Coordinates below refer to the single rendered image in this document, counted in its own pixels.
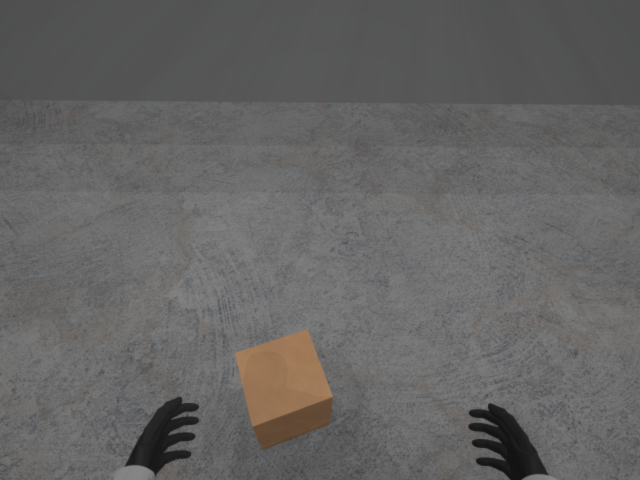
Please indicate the robot right hand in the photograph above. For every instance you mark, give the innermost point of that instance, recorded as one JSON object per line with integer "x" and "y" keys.
{"x": 521, "y": 457}

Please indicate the carton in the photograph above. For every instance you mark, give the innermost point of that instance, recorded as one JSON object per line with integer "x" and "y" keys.
{"x": 286, "y": 390}

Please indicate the robot left hand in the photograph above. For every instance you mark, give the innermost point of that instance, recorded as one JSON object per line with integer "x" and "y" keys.
{"x": 150, "y": 447}

